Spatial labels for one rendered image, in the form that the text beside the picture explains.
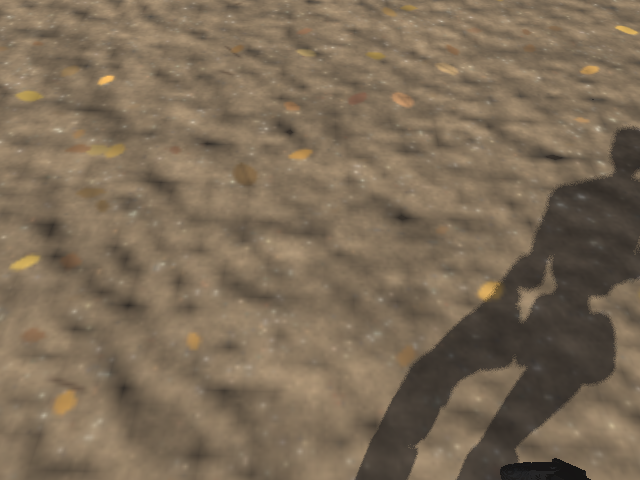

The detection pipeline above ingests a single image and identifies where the right robot hand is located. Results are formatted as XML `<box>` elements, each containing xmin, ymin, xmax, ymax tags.
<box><xmin>500</xmin><ymin>458</ymin><xmax>591</xmax><ymax>480</ymax></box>

